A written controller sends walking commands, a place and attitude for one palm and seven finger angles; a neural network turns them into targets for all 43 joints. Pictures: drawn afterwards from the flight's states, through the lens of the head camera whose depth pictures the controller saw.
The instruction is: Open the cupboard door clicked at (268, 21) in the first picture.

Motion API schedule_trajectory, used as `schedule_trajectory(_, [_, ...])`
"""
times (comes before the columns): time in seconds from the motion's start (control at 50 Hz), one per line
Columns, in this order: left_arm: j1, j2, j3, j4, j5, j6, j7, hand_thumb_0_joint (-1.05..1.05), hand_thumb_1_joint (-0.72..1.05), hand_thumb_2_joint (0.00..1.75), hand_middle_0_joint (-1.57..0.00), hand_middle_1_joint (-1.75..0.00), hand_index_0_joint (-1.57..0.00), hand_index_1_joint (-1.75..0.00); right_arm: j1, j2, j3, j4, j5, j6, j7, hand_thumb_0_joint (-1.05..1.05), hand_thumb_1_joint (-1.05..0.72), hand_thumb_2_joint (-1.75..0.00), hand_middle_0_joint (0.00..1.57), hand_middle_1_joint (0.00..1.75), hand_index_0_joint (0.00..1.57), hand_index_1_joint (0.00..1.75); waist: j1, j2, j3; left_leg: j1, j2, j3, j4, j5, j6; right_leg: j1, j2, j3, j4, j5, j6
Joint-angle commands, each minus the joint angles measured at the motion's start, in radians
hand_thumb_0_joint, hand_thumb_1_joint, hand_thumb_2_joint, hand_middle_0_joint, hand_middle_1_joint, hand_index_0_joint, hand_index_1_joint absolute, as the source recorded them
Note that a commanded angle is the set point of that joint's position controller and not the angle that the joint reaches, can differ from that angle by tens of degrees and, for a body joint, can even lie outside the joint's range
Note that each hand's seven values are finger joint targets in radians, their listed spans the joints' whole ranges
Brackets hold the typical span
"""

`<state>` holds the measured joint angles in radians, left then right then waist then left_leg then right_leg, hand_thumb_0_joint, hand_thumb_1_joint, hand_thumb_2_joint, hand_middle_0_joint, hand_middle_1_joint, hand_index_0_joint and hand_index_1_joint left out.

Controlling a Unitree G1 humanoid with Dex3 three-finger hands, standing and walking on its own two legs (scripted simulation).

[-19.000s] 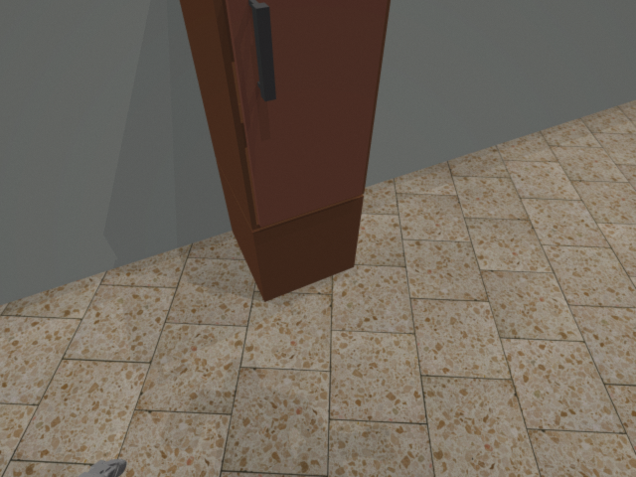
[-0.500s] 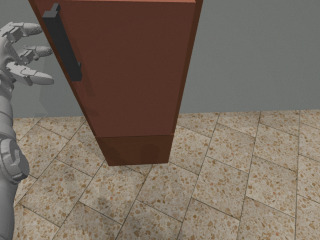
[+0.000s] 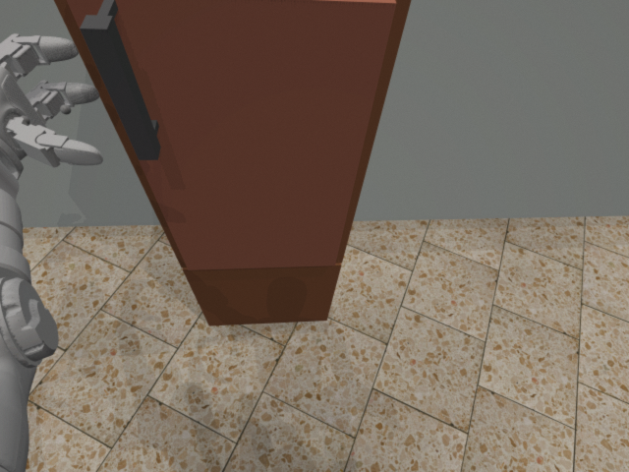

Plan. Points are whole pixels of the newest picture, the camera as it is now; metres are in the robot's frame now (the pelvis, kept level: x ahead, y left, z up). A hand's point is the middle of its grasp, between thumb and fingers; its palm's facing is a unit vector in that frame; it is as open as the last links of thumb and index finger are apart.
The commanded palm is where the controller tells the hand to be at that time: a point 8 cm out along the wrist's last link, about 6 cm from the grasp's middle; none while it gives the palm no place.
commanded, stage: move the hooked fingers beside the handle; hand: left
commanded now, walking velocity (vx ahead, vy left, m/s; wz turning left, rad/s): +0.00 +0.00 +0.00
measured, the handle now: (131, 87) +0.53 +0.19 +0.17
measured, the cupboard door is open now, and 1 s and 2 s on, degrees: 0 0 0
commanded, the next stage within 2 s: slide the fingers in behind the handle in 0.34 s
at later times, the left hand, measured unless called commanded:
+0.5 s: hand (57, 117) +0.48 +0.25 +0.17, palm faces +0.01 -1.00 -0.01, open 14.0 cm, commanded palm +0.46 +0.29 +0.17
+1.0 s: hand (99, 113) +0.48 +0.21 +0.18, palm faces -0.01 -1.00 +0.01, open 14.0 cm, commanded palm +0.46 +0.26 +0.17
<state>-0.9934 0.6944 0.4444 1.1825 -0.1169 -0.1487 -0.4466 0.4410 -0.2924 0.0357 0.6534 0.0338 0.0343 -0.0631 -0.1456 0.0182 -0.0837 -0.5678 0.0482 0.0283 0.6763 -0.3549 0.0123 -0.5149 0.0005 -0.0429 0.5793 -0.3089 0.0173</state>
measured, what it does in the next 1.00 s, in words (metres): stands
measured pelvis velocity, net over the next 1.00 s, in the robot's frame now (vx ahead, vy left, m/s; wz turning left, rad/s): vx -0.01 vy -0.01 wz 0.00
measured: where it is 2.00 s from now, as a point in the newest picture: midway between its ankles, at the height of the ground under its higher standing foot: outside the picture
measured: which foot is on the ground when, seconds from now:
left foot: down 0.00-1.00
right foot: down 0.00-1.00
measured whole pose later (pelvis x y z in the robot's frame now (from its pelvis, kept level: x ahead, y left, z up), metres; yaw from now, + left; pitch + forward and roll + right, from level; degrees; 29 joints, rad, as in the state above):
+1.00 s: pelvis -0.01 -0.01 +0.00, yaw +0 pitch +12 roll -2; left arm -0.99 0.60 0.40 1.18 -0.12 -0.15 -0.35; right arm 0.43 -0.28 0.04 0.65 0.04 0.01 -0.06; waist -0.14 0.03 -0.09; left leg -0.55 0.05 0.03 0.68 -0.34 0.01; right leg -0.50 0.00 -0.04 0.60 -0.31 0.01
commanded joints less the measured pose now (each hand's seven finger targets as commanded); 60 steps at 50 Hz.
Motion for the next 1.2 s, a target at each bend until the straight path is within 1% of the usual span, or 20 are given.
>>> schedule_trajectory(0.0, [-0.443, 0.294, 0.046, -0.205, -0.019, -0.042, 0.023, 0.0, -0.5, 0.3, -0.3, -1.2, -0.3, -1.2, 0.109, -0.184, -0.063, -0.07, -0.003, -0.028, -0.01, 0.0, -0.9, -0.9, 0.2, 0.3, 0.2, 0.3, 0.015, 0.144, -0.399, 0.371, -0.015, -0.061, -0.027, 0.562, 0.014, 0.078, 0.042, -0.004, -0.009, 0.423, -0.031])
schedule_trajectory(0.06, [-0.435, 0.294, 0.029, -0.163, -0.002, -0.032, 0.034, 0.0, -0.5, 0.3, -0.3, -1.2, -0.3, -1.2, 0.1, -0.183, -0.06, -0.08, -0.001, -0.022, -0.01, 0.0, -0.9, -0.9, 0.2, 0.3, 0.2, 0.3, 0.006, 0.091, -0.336, 0.31, -0.019, -0.056, -0.033, 0.503, 0.017, 0.083, 0.04, -0.004, -0.009, 0.414, -0.029])
schedule_trajectory(0.14, [-0.49, 0.327, 0.054, -0.204, -0.008, -0.065, 0.037, 0.0, -0.5, 0.3, -0.3, -1.2, -0.3, -1.2, 0.091, -0.185, -0.057, -0.09, -0.001, -0.026, -0.013, 0.0, -0.9, -0.9, 0.2, 0.3, 0.2, 0.3, 0.004, 0.118, -0.391, 0.338, -0.02, -0.057, -0.028, 0.49, 0.016, 0.1, 0.038, 0.005, -0.002, 0.418, -0.03])
schedule_trajectory(0.16, [-0.486, 0.318, 0.047, -0.193, -0.011, -0.07, 0.032, 0.0, -0.5, 0.3, -0.3, -1.2, -0.3, -1.2, 0.088, -0.184, -0.057, -0.091, 0.001, -0.027, -0.015, 0.0, -0.9, -0.9, 0.2, 0.3, 0.2, 0.3, 0.0, 0.091, -0.387, 0.327, -0.021, -0.054, -0.027, 0.478, 0.018, 0.108, 0.038, 0.007, -0.003, 0.423, -0.028])
schedule_trajectory(0.26, [-0.473, 0.295, 0.03, -0.182, -0.019, -0.069, 0.008, 0.0, -0.5, 0.3, -0.3, -1.2, -0.3, -1.2, 0.086, -0.184, -0.057, -0.083, 0.003, -0.029, -0.017, 0.0, -0.9, -0.9, 0.2, 0.3, 0.2, 0.3, 0.003, 0.125, -0.398, 0.346, -0.021, -0.056, -0.021, 0.495, 0.017, 0.094, 0.037, 0.007, -0.003, 0.424, -0.03])
schedule_trajectory(0.32, [-0.442, 0.295, 0.035, -0.167, -0.031, -0.058, -0.003, 0.0, -0.5, 0.3, -0.3, -1.2, -0.3, -1.2, 0.086, -0.184, -0.056, -0.087, 0.006, -0.026, -0.017, 0.0, -0.9, -0.9, 0.2, 0.3, 0.2, 0.3, 0.012, 0.094, -0.384, 0.321, -0.024, -0.053, -0.024, 0.494, 0.02, 0.112, 0.036, 0.005, -0.002, 0.439, -0.029])
schedule_trajectory(0.4, [-0.492, 0.301, 0.017, -0.176, -0.025, -0.053, -0.002, 0.0, -0.5, 0.3, -0.3, -1.2, -0.3, -1.2, 0.082, -0.186, -0.054, -0.086, 0.008, -0.024, -0.023, 0.0, -0.9, -0.9, 0.2, 0.3, 0.2, 0.3, -0.008, 0.098, -0.349, 0.285, -0.028, -0.046, -0.034, 0.416, 0.026, 0.104, 0.033, 0.011, -0.012, 0.402, -0.027])
schedule_trajectory(0.46, [-0.511, 0.232, -0.024, -0.212, -0.033, -0.069, 0.001, 0.0, -0.5, 0.3, -0.3, -1.2, -0.3, -1.2, 0.083, -0.181, -0.058, -0.076, 0.004, -0.033, -0.021, 0.0, -0.9, -0.9, 0.2, 0.3, 0.2, 0.3, -0.016, 0.147, -0.366, 0.342, -0.023, -0.057, -0.032, 0.421, 0.018, 0.063, 0.036, 0.005, -0.018, 0.365, -0.03])
schedule_trajectory(0.5, [-0.522, 0.246, 0.002, -0.237, -0.046, -0.08, 0.006, 0.0, -0.5, 0.3, -0.3, -1.2, -0.3, -1.2, 0.088, -0.185, -0.059, -0.073, 0.001, -0.039, -0.021, 0.0, -0.9, -0.9, 0.2, 0.3, 0.2, 0.3, -0.008, 0.143, -0.404, 0.362, -0.021, -0.066, -0.033, 0.434, 0.016, 0.072, 0.039, 0.003, -0.014, 0.362, -0.033])
schedule_trajectory(0.56, [-0.515, 0.211, -0.027, -0.17, -0.038, -0.059, 0.022, 0.0, -0.5, 0.3, -0.3, -1.2, -0.3, -1.2, 0.085, -0.183, -0.056, -0.063, 0.003, -0.044, -0.022, 0.0, -0.9, -0.9, 0.2, 0.3, 0.2, 0.3, -0.021, 0.113, -0.322, 0.303, -0.023, -0.06, -0.044, 0.363, 0.02, 0.049, 0.036, 0.001, -0.026, 0.318, -0.03])
schedule_trajectory(0.62, [-0.509, 0.268, 0.022, -0.196, -0.018, -0.063, 0.053, 0.0, -0.5, 0.3, -0.3, -1.2, -0.3, -1.2, 0.092, -0.184, -0.057, -0.07, -0.003, -0.048, -0.017, 0.0, -0.9, -0.9, 0.2, 0.3, 0.2, 0.3, 0.002, 0.119, -0.384, 0.315, -0.026, -0.063, -0.04, 0.398, 0.019, 0.086, 0.035, 0.003, -0.011, 0.346, -0.033])
schedule_trajectory(0.68, [-0.509, 0.243, 0.008, -0.2, -0.017, -0.072, 0.068, 0.0, -0.5, 0.3, -0.3, -1.2, -0.3, -1.2, 0.094, -0.179, -0.056, -0.073, -0.005, -0.049, -0.014, 0.0, -0.9, -0.9, 0.2, 0.3, 0.2, 0.3, -0.004, 0.087, -0.366, 0.3, -0.025, -0.063, -0.04, 0.402, 0.021, 0.095, 0.037, -0.002, -0.009, 0.354, -0.033])
schedule_trajectory(0.74, [-0.494, 0.243, 0.014, -0.228, -0.011, -0.076, 0.077, 0.0, -0.5, 0.3, -0.3, -1.2, -0.3, -1.2, 0.086, -0.175, -0.057, -0.083, -0.004, -0.052, -0.009, 0.0, -0.9, -0.9, 0.2, 0.3, 0.2, 0.3, 0.009, 0.136, -0.4, 0.322, -0.025, -0.055, -0.04, 0.415, 0.016, 0.101, 0.037, 0.004, -0.006, 0.368, -0.032])
schedule_trajectory(0.78, [-0.483, 0.236, 0.015, -0.239, -0.017, -0.082, 0.081, 0.0, -0.5, 0.3, -0.3, -1.2, -0.3, -1.2, 0.086, -0.176, -0.059, -0.086, -0.003, -0.052, -0.009, 0.0, -0.9, -0.9, 0.2, 0.3, 0.2, 0.3, 0.007, 0.093, -0.393, 0.313, -0.025, -0.053, -0.037, 0.423, 0.023, 0.118, 0.039, 0.004, -0.006, 0.382, -0.032])
schedule_trajectory(0.88, [-0.493, 0.132, -0.049, -0.229, -0.028, -0.066, 0.085, 0.0, -0.5, 0.3, -0.3, -1.2, -0.3, -1.2, 0.084, -0.169, -0.059, -0.077, 0.0, -0.059, -0.008, 0.0, -0.9, -0.9, 0.2, 0.3, 0.2, 0.3, -0.011, 0.112, -0.346, 0.334, -0.023, -0.055, -0.044, 0.395, 0.02, 0.068, 0.041, -0.002, -0.018, 0.339, -0.035])
schedule_trajectory(0.92, [-0.485, 0.192, 0.005, -0.218, -0.029, -0.061, 0.097, 0.0, -0.5, 0.3, -0.3, -1.2, -0.3, -1.2, 0.09, -0.174, -0.061, -0.073, -0.003, -0.061, -0.008, 0.0, -0.9, -0.9, 0.2, 0.3, 0.2, 0.3, 0.004, 0.072, -0.365, 0.311, -0.023, -0.056, -0.049, 0.38, 0.022, 0.099, 0.039, 0.003, -0.018, 0.346, -0.032])
schedule_trajectory(1.04, [-0.465, 0.158, -0.014, -0.234, -0.016, -0.068, 0.12, 0.0, -0.5, 0.3, -0.3, -1.2, -0.3, -1.2, 0.079, -0.165, -0.061, -0.078, -0.002, -0.064, -0.002, 0.0, -0.9, -0.9, 0.2, 0.3, 0.2, 0.3, 0.012, 0.07, -0.357, 0.299, -0.027, -0.046, -0.046, 0.394, 0.021, 0.114, 0.036, 0.005, -0.009, 0.373, -0.032])
schedule_trajectory(1.08, [-0.491, 0.12, -0.043, -0.231, -0.019, -0.067, 0.124, 0.0, -0.5, 0.3, -0.3, -1.2, -0.3, -1.2, 0.076, -0.162, -0.059, -0.08, -0.002, -0.066, -0.003, 0.0, -0.9, -0.9, 0.2, 0.3, 0.2, 0.3, -0.002, 0.068, -0.329, 0.287, -0.03, -0.044, -0.047, 0.368, 0.023, 0.107, 0.035, 0.003, -0.012, 0.355, -0.033])
schedule_trajectory(1.12, [-0.508, 0.142, -0.032, -0.21, -0.012, -0.062, 0.134, 0.0, -0.5, 0.3, -0.3, -1.2, -0.3, -1.2, 0.075, -0.165, -0.059, -0.074, -0.001, -0.067, -0.005, 0.0, -0.9, -0.9, 0.2, 0.3, 0.2, 0.3, -0.008, 0.062, -0.318, 0.273, -0.029, -0.043, -0.053, 0.338, 0.024, 0.1, 0.033, 0.009, -0.018, 0.341, -0.029])
schedule_trajectory(1.18, [-0.533, 0.131, -0.03, -0.258, -0.014, -0.081, 0.146, 0.0, -0.5, 0.3, -0.3, -1.2, -0.3, -1.2, 0.08, -0.162, -0.061, -0.078, -0.005, -0.076, -0.002, 0.0, -0.9, -0.9, 0.2, 0.3, 0.2, 0.3, -0.004, 0.08, -0.383, 0.318, -0.031, -0.048, -0.042, 0.383, 0.024, 0.115, 0.034, 0.008, -0.007, 0.364, -0.032])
